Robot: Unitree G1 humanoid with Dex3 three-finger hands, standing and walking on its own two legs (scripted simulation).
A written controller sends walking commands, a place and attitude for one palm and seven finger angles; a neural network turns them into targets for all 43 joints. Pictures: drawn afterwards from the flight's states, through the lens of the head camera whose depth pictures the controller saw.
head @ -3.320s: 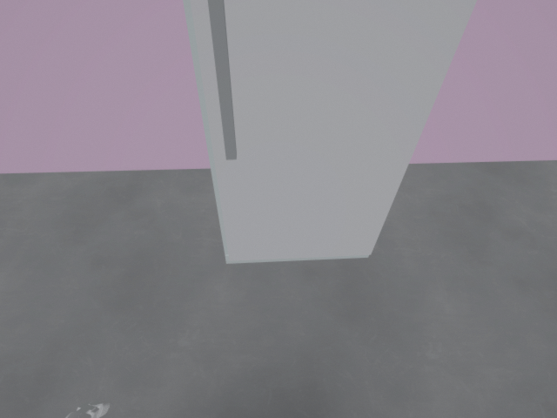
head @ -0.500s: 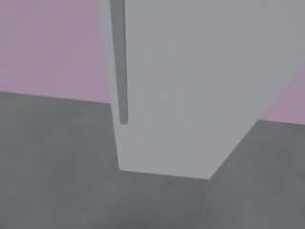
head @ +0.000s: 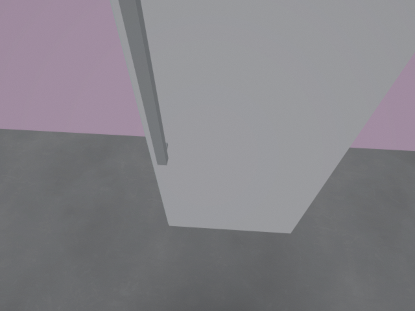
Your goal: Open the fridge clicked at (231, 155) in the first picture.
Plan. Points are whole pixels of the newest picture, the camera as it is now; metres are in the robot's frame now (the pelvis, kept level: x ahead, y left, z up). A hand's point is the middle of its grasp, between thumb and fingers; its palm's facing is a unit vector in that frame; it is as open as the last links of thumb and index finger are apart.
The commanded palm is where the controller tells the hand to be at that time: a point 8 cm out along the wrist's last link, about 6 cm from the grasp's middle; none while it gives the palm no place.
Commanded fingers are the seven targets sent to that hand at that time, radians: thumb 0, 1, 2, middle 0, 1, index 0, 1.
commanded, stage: come to a stop and stand still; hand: left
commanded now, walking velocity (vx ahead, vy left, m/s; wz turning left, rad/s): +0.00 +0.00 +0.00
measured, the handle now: (150, 84) +0.52 +0.16 +0.15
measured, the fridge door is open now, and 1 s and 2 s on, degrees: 0 0 0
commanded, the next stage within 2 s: look again from close up in 1.40 s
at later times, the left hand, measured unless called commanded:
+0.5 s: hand out of the picture -0.04 +0.18 -0.17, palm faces +0.00 -0.98 -0.19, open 7.4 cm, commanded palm none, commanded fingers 0.00 0.90 0.90 -0.20 -0.30 -0.20 -0.30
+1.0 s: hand out of the picture +0.05 +0.18 -0.16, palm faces -0.01 -0.97 -0.24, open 7.4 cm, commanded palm none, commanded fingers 0.00 0.90 0.90 -0.20 -0.30 -0.20 -0.30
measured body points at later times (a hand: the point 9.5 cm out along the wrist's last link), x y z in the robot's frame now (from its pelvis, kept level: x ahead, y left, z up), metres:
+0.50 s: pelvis -0.02 +0.02 +0.00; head +0.00 +0.01 +0.45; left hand -0.04 +0.24 -0.16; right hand -0.02 -0.20 -0.16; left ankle -0.02 +0.12 -0.73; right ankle +0.03 -0.12 -0.73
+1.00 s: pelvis +0.00 +0.00 +0.00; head +0.01 -0.02 +0.45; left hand +0.05 +0.24 -0.14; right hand +0.02 -0.24 -0.16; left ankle -0.02 +0.12 -0.73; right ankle +0.03 -0.12 -0.73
